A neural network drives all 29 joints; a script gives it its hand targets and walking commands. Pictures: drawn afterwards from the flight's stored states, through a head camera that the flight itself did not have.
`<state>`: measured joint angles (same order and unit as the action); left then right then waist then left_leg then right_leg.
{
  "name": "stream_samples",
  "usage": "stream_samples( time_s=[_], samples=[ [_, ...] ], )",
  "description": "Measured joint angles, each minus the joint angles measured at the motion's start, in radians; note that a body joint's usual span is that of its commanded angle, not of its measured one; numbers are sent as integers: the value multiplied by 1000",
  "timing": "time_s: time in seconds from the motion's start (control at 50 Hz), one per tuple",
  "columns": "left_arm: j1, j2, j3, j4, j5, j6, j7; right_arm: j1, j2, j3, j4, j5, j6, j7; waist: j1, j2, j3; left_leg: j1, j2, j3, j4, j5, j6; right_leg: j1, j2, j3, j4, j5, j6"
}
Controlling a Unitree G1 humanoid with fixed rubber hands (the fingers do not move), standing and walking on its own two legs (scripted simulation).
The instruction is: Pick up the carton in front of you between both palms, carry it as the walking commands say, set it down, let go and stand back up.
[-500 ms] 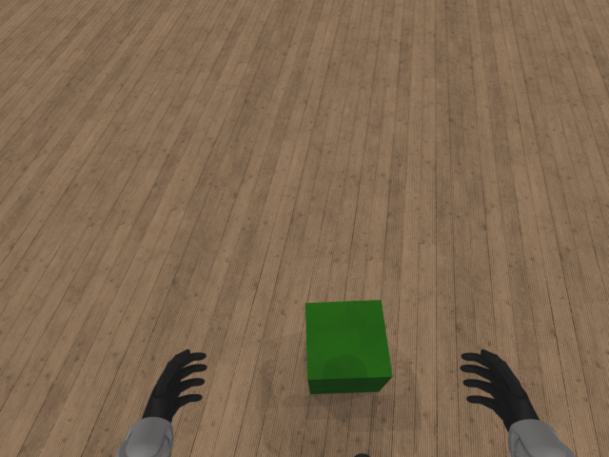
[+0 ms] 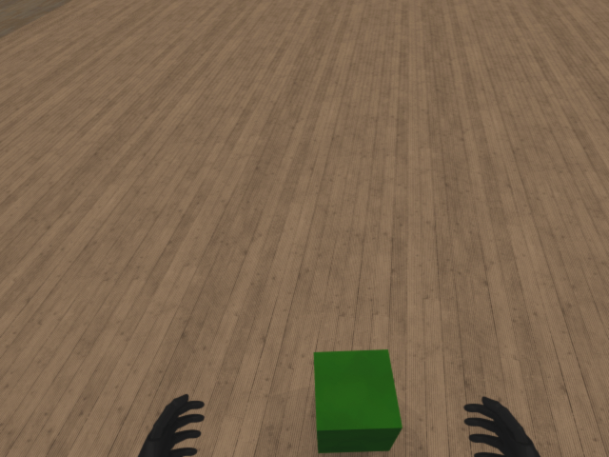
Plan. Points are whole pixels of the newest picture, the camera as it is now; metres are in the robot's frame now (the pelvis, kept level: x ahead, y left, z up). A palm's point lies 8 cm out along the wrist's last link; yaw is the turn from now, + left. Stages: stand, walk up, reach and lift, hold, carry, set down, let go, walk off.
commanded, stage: let go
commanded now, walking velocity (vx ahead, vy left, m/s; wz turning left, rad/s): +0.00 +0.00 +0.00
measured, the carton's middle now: (352, 402) +0.41 -0.07 -0.65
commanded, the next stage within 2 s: stand in 0.04 s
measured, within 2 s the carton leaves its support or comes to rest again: neither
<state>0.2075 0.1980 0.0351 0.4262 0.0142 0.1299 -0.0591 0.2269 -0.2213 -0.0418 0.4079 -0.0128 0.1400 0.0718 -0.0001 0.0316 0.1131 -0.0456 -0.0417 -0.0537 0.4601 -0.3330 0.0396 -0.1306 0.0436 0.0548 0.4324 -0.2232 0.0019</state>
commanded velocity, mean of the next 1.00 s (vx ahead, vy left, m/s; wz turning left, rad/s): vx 0.00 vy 0.00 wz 0.00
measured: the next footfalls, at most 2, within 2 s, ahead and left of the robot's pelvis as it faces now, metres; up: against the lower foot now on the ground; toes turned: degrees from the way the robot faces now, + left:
none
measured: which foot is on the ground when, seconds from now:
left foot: down 0.00-1.00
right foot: down 0.00-1.00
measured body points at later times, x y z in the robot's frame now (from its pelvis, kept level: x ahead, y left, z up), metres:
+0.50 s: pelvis +0.01 -0.02 -0.01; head +0.01 -0.02 +0.44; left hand +0.13 +0.27 -0.10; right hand +0.15 -0.29 -0.11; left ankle -0.05 +0.09 -0.74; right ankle +0.01 -0.12 -0.74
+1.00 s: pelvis -0.01 -0.02 +0.00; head -0.01 -0.03 +0.45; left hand +0.09 +0.27 -0.11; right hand +0.11 -0.31 -0.11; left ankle -0.05 +0.09 -0.74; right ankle +0.01 -0.12 -0.74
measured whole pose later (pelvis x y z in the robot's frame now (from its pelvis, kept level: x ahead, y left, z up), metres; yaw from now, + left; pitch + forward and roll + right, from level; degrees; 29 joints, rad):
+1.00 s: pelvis -0.01 -0.02 +0.00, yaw +2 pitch -3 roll +0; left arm 0.18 0.29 0.05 0.88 0.01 -0.02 0.03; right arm 0.23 -0.32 -0.04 0.81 -0.01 -0.01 -0.03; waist 0.00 0.02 0.03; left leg -0.10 -0.04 -0.09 0.46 -0.31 0.01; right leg -0.19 0.04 0.02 0.46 -0.22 -0.03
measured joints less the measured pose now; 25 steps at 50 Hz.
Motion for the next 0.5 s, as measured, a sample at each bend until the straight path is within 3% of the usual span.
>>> stream_samples(
  time_s=[0.06, 0.2, 0.5],
  samples=[
    [-2, 5, -2, 38, -5, -25, 16, -3, -6, 1, 13, 0, 3, -15, -2, -4, -17, -19, 1, -2, 10, -3, -4, -21, 1, -3, 15, -6, -3],
    [-10, 60, 26, 244, 8, -105, 75, -23, -66, -39, 175, 1, -104, -51, -11, -1, -92, -81, -6, -13, 72, -41, -8, -89, -3, -16, 97, -58, -8],
    [-18, 76, 28, 351, 10, -145, 100, -2, -77, -23, 290, -3, -142, -88, -3, 1, -94, -78, 0, -32, 60, -36, -21, -83, 1, -35, 88, -59, -22]
  ],
)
